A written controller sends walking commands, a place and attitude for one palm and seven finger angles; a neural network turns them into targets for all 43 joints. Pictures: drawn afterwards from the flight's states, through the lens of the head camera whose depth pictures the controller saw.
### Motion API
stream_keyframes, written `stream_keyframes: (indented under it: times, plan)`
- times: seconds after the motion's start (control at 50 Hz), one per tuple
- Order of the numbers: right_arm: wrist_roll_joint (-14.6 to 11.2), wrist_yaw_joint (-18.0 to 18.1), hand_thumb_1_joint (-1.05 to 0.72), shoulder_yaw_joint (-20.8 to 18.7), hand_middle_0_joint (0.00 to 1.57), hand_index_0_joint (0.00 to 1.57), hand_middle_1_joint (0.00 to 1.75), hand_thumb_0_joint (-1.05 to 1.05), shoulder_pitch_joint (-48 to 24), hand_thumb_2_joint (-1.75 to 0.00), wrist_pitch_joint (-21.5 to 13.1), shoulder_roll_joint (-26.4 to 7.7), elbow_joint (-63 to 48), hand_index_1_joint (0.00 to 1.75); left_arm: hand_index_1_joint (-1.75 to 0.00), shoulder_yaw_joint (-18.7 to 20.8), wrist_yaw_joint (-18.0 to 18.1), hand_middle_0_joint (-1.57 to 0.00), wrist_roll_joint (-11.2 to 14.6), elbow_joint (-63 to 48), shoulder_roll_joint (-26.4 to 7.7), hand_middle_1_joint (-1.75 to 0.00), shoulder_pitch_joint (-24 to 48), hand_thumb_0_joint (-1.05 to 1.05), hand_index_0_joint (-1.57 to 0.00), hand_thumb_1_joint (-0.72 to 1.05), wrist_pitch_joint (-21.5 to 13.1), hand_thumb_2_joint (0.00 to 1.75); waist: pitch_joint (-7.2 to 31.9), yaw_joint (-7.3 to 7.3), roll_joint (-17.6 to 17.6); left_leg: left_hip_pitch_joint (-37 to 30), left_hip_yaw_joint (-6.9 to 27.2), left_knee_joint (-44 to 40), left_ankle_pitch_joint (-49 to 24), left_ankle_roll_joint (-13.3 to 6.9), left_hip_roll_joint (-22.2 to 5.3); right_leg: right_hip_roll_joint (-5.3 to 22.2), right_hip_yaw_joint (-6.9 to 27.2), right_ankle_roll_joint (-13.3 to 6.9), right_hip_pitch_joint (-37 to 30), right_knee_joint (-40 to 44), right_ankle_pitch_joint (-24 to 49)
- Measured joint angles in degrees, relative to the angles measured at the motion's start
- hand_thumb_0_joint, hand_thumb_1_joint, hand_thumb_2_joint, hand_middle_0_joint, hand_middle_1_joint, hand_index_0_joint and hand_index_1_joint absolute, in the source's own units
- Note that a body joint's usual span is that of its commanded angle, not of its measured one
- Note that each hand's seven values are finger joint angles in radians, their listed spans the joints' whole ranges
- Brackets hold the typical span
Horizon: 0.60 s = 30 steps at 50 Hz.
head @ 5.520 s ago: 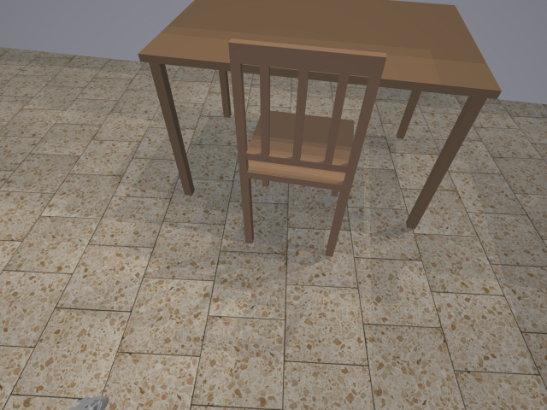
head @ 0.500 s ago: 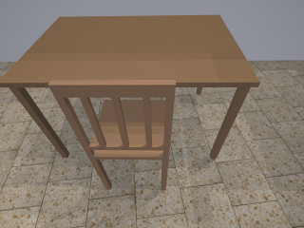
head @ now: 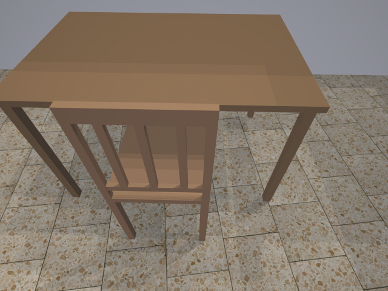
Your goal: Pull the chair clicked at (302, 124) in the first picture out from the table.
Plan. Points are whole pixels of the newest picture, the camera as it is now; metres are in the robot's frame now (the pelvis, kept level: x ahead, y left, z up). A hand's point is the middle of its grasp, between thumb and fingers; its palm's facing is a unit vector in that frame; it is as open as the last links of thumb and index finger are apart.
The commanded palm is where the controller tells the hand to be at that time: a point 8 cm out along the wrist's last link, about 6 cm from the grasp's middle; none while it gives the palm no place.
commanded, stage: look again from close up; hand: left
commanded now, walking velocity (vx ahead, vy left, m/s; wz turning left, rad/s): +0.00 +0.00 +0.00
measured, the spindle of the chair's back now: (147, 158) +0.49 +0.17 -0.09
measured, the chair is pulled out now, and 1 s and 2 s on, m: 0.00 0.00 0.00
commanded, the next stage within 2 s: raise the hand toward the chair's back in 0.46 s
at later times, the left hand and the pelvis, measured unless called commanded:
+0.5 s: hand out of the picture +0.00 +0.16 -0.17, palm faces +0.02 -0.98 -0.19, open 7.3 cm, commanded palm none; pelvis +0.01 -0.01 +0.00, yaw +0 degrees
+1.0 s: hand out of the picture +0.14 +0.15 -0.08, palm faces +0.01 -1.00 +0.03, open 9.3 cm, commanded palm +0.12 +0.22 -0.06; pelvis -0.05 -0.02 -0.10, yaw +2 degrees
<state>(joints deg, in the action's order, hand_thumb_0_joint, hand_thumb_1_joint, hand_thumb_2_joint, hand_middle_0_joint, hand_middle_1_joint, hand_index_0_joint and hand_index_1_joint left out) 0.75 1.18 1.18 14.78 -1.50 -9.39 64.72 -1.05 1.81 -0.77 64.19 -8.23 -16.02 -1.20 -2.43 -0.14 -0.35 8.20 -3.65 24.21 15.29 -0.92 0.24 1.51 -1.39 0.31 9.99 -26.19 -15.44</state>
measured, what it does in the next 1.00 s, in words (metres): lowers itself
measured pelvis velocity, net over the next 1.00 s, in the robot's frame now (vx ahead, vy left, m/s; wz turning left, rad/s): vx -0.05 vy -0.02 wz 0.03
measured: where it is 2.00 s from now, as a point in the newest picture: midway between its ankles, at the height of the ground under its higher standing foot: outside the picture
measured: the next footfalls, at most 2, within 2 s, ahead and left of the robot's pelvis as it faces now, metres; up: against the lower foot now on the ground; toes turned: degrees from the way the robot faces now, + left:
none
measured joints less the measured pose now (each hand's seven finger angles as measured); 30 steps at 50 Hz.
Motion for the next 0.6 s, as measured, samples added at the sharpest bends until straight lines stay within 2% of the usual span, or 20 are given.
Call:
stream_keyframes:
  times: [0.58, 0.6]
  plan:
    - [-0.1, 0.2, -0.92, 0.0, 0.20, 0.20, 0.30, 0.01, 1.2, -0.90, 0.3, 1.1, 1.0, 0.29, -0.29, 0.1, 0.6, -0.20, -0.2, 0.3, 0.4, -0.30, -0.8, 0.00, -0.20, 0.92, -0.6, 0.90, 0.6, -0.11, -0.2, -0.3, 0.8, 0.0, 0.0, 1.0, -1.1, -1.1, -0.8, -0.8, -1.2, 1.5, 0.2]
    - [-0.2, 0.8, -0.92, -0.2, 0.20, 0.20, 0.30, 0.01, 1.7, -0.90, 0.0, 0.8, -0.9, 0.29, -0.29, 1.8, 0.8, -0.20, 1.8, -8.0, 0.5, -0.30, -3.3, 0.01, -0.20, 0.93, 3.0, 0.90, -0.1, -0.05, -0.6, 0.3, 0.9, 1.2, 0.7, 1.1, -1.6, -1.5, -1.0, -0.8, -1.1, 1.4, 0.4]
